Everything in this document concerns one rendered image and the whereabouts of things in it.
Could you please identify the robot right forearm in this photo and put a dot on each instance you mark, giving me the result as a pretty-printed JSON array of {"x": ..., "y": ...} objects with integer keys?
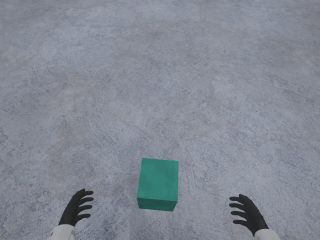
[{"x": 266, "y": 234}]

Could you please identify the carton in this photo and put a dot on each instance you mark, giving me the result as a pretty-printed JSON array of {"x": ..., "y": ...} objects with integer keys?
[{"x": 158, "y": 184}]

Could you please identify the right robot hand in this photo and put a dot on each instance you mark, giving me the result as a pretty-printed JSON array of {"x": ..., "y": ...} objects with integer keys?
[{"x": 255, "y": 220}]

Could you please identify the left robot hand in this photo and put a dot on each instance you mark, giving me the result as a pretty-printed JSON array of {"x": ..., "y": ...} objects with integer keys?
[{"x": 70, "y": 215}]

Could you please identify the robot left forearm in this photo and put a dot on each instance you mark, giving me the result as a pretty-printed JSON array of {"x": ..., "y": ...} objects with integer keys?
[{"x": 63, "y": 232}]

